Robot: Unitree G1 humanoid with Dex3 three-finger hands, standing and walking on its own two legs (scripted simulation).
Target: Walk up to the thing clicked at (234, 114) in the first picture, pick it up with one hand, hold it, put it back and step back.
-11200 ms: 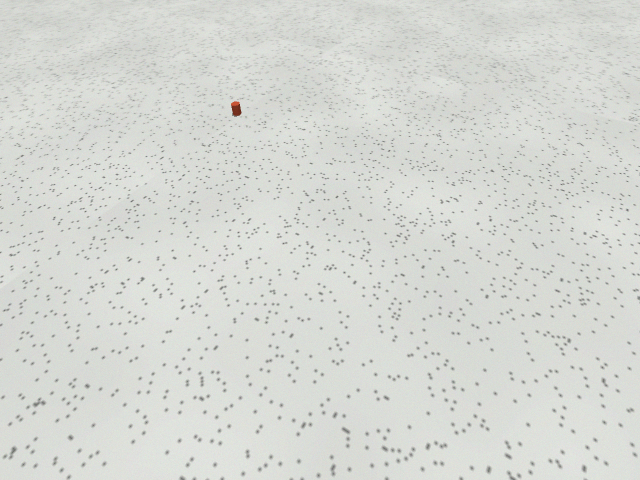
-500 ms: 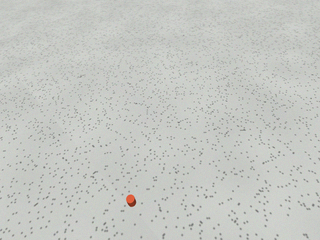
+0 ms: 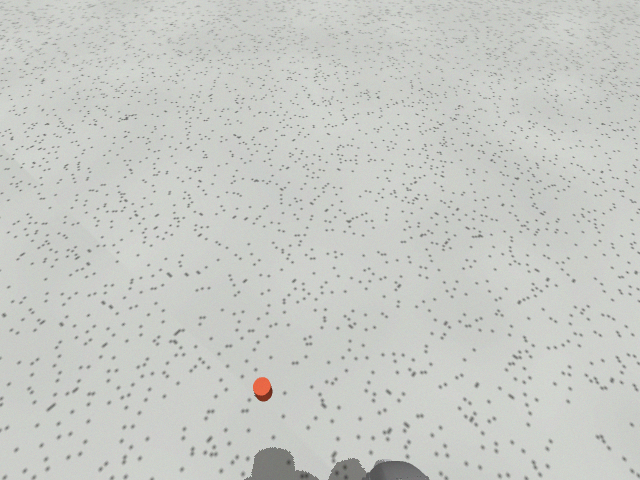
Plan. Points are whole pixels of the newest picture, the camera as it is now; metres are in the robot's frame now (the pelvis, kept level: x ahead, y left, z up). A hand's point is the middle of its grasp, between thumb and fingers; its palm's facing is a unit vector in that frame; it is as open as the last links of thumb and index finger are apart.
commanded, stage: walk up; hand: left
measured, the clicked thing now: (262, 389) +0.42 +0.17 -0.73
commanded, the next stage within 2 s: stand in 1.56 s
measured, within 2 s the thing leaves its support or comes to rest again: neither
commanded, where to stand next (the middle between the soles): +0.04 -0.06 m, yaw +0 degrees
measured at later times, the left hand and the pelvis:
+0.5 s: hand out of the picture +0.13 +0.19 -0.14, palm faces -0.04 -0.94 -0.35, open 7.4 cm; pelvis +0.00 -0.06 -0.01, yaw +0 degrees
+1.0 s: hand out of the picture +0.08 +0.20 -0.13, palm faces +0.04 -0.94 -0.34, open 7.4 cm; pelvis -0.01 -0.05 +0.02, yaw +1 degrees
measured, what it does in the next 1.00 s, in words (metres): steps on the spot: right foot, then left foot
